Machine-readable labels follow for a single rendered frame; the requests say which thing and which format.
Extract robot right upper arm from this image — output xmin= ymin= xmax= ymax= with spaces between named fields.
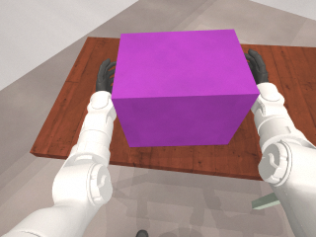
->
xmin=258 ymin=141 xmax=316 ymax=237

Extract robot left upper arm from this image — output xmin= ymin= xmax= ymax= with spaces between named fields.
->
xmin=1 ymin=162 xmax=113 ymax=237

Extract robot left hand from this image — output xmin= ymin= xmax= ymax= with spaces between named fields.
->
xmin=95 ymin=58 xmax=117 ymax=93

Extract robot left forearm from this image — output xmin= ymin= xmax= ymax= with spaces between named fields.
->
xmin=52 ymin=91 xmax=117 ymax=200

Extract carton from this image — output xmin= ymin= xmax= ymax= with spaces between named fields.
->
xmin=111 ymin=29 xmax=260 ymax=147

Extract robot right forearm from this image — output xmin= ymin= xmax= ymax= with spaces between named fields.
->
xmin=251 ymin=82 xmax=316 ymax=154

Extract table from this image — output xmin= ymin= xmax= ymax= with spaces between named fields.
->
xmin=30 ymin=37 xmax=316 ymax=210

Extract robot right hand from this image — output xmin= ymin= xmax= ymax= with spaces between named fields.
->
xmin=244 ymin=48 xmax=269 ymax=85

